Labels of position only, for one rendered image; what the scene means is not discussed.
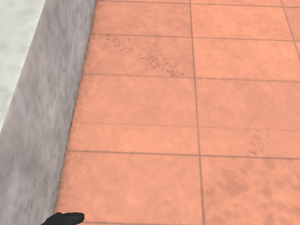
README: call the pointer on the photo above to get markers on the robot left hand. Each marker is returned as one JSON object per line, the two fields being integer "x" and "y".
{"x": 65, "y": 219}

